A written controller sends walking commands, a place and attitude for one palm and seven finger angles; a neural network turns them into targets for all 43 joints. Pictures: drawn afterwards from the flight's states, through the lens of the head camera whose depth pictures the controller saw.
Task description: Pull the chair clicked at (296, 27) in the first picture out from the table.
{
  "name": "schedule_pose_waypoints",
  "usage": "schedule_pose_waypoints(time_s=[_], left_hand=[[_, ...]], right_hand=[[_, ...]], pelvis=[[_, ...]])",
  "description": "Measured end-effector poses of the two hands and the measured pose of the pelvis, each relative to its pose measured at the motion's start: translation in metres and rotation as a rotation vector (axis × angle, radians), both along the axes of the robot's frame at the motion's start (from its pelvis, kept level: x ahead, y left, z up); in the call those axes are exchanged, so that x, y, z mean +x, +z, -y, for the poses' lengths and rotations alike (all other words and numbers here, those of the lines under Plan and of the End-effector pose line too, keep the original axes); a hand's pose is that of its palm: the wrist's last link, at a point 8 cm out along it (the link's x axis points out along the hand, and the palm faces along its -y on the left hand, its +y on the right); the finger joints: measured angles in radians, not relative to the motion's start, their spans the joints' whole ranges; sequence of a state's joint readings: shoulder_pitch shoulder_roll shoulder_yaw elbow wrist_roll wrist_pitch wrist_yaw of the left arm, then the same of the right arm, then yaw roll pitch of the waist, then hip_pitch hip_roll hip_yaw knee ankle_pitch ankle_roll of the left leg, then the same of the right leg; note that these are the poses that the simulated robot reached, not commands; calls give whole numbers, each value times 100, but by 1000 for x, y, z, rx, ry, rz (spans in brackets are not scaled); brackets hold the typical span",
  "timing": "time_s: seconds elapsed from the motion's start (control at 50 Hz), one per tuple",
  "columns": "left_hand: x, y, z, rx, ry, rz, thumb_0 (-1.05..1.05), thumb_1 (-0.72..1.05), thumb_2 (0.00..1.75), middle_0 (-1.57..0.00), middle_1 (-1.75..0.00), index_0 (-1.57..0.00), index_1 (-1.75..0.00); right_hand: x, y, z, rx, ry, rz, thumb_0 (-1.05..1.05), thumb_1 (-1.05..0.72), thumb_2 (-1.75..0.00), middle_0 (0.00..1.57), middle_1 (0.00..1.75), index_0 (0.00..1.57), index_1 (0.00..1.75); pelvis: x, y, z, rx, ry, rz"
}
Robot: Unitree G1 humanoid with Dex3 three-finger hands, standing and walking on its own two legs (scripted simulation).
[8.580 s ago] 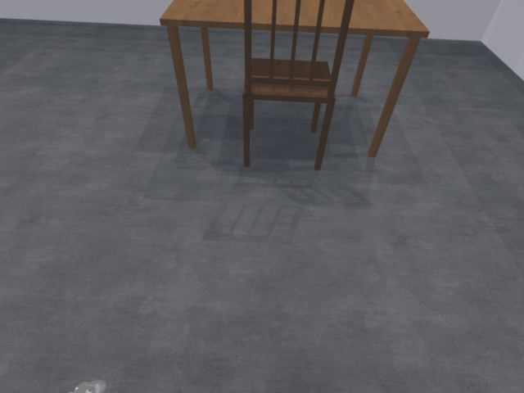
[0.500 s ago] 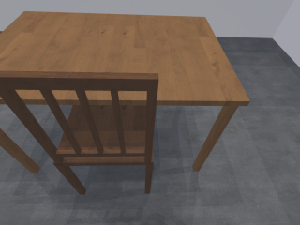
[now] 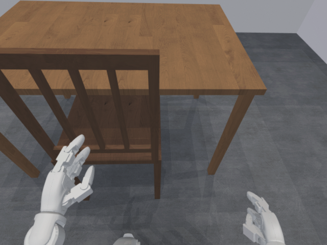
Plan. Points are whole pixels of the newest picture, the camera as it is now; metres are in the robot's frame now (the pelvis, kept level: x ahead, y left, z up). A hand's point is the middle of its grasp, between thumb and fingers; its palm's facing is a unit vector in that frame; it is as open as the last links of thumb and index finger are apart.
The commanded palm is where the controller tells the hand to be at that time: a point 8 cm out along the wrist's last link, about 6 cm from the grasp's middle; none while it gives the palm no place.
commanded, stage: raise the hand toward the chair's back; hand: left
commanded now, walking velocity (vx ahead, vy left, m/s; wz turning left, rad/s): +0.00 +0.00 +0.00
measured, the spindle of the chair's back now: (90, 116) +0.48 +0.24 +0.01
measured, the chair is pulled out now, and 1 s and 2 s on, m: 0.00 0.00 0.00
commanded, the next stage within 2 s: aim the fingers beside a spindle in 1.78 s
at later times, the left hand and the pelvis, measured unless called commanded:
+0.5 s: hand (87, 202) +0.22 +0.19 -0.01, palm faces +0.02 -1.00 +0.01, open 12.7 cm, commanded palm +0.19 +0.26 +0.00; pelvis -0.02 +0.00 -0.04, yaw +0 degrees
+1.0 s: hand (62, 197) +0.23 +0.24 +0.02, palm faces +0.07 -1.00 -0.06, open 16.5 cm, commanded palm +0.20 +0.29 +0.01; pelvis -0.01 +0.04 -0.04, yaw +0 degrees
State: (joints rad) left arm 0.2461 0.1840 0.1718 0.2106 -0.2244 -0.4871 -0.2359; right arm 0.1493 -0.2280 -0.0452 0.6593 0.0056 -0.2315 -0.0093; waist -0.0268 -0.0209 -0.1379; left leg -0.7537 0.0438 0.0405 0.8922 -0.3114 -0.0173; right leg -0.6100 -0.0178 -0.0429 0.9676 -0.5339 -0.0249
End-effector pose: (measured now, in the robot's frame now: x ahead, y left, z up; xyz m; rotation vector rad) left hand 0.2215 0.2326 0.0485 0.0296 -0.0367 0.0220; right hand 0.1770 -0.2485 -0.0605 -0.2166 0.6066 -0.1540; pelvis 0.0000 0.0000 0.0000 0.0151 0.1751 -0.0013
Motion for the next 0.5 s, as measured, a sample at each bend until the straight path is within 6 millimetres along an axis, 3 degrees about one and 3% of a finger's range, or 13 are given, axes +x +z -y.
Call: schedule_pose_waypoints(time_s=[0.12, 0.16, 0.2, 0.28, 0.32, 0.42, 0.5], left_hand=[[-78, -81, -3, -63, 54, -246, 1, 58, 76, -17, -25, -17, -25], [-96, -85, -10, -34, 120, -231, 1, 54, 74, -17, -24, -17, -25], [-101, -72, -15, 8, 159, -130, 1, 49, 72, -16, -23, -16, -24], [-83, -32, -11, 66, 89, 120, 1, 39, 68, -14, -22, -15, -22], [-64, -24, -6, 77, 2, 146, 1, 35, 66, -14, -21, -14, -22], [-21, -50, 0, -2, -115, -136, 1, 23, 61, -13, -19, -13, -20], [-18, -54, -12, -44, 0, -229, 1, 14, 57, -12, -18, -13, -18]], right_hand=[[19, -7, 16, -62, 46, 89, 1, -90, -90, 20, 30, 20, 30], [20, -15, 15, -82, 64, 97, 1, -90, -90, 20, 30, 20, 30], [19, -26, 10, -90, 82, 92, 1, -90, -90, 20, 30, 20, 30], [5, -53, -6, -52, 103, 55, 1, -90, -90, 20, 30, 20, 30], [-6, -64, -14, -15, 91, 24, 1, -90, -90, 20, 30, 20, 30], [-40, -76, -24, 62, 3, -78, 2, -90, -90, 20, 30, 20, 30], [-60, -70, -18, 60, -70, -135, 2, -90, -90, 21, 30, 21, 30]], pelvis=[[-17, -33, 11, -15, 20, -33], [-21, -43, 14, -26, 25, -41], [-24, -51, 16, -38, 32, -45], [-30, -61, 18, -61, 43, -44], [-31, -62, 17, -66, 44, -45], [-28, -52, 12, -55, 29, -45], [-18, -40, 5, -43, 3, -62]])
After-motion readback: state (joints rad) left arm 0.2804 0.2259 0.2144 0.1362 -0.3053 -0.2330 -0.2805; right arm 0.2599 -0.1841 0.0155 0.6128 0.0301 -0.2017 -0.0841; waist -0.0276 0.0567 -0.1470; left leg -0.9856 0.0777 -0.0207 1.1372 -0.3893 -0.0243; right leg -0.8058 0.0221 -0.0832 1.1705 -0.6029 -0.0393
